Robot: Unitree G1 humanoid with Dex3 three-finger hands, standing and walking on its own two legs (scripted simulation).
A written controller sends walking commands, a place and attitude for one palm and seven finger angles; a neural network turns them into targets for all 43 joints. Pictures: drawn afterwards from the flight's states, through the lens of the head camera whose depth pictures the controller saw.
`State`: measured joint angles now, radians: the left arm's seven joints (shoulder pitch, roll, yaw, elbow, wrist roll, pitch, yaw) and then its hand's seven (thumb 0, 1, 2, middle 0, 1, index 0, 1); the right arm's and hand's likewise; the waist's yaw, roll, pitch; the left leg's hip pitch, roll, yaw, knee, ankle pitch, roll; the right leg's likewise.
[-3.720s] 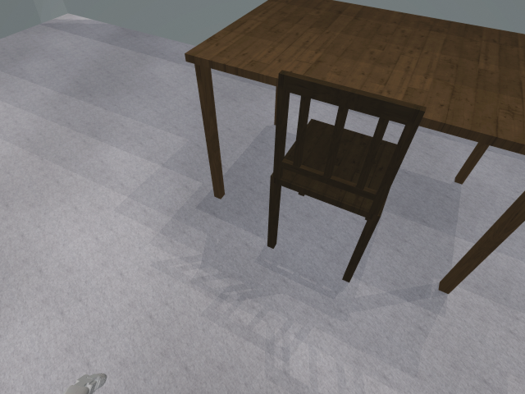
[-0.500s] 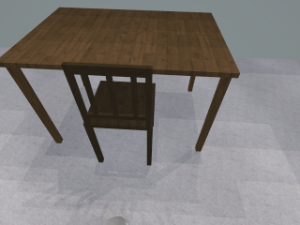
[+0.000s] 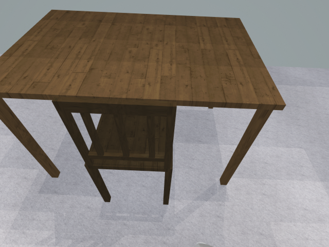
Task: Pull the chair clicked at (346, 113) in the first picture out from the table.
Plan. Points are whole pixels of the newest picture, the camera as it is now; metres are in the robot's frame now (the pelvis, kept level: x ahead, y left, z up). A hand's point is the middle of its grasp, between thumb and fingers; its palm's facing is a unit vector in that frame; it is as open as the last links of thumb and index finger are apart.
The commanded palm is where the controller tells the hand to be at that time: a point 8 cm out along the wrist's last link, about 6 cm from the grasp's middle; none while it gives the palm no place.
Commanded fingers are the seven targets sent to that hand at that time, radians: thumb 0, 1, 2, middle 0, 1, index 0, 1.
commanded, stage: come to a stop and stand still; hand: left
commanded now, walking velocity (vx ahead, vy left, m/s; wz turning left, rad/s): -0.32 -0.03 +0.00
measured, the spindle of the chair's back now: (122, 136) +0.49 +0.18 -0.11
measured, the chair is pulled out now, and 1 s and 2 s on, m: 0.00 0.00 0.00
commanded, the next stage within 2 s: look again from close up in 1.98 s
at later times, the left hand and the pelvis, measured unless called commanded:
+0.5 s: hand out of the picture +0.11 +0.21 -0.19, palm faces +0.05 -0.97 -0.23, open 7.3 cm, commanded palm none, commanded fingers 0.00 0.90 0.90 -0.20 -0.30 -0.20 -0.30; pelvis +0.03 +0.03 -0.02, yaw +1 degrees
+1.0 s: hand out of the picture +0.01 +0.25 -0.17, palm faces +0.00 -0.98 -0.20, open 7.3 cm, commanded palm none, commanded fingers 0.00 0.90 0.90 -0.20 -0.30 -0.20 -0.30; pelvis +0.01 +0.08 +0.00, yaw +0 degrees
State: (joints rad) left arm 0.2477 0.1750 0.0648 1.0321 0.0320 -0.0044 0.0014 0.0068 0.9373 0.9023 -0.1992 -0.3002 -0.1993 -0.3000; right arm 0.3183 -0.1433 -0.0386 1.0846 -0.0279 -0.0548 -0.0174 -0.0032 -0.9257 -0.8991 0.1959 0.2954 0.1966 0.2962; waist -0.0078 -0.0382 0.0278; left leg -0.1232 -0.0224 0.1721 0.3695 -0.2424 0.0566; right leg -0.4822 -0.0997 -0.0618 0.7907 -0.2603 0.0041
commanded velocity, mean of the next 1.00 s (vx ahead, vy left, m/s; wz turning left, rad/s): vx -0.08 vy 0.03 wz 0.00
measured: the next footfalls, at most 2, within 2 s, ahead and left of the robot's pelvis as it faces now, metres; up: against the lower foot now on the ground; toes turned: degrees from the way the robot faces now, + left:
right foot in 0.10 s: +0.13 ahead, -0.13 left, +0.00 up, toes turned -6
left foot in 0.48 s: +0.08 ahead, +0.13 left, +0.00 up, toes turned +5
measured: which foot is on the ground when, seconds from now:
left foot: down 0.00-0.10, up 0.12-0.46, down 0.48-1.00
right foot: up 0.00-0.08, down 0.10-0.50, up 0.52-0.68, down 0.70-1.00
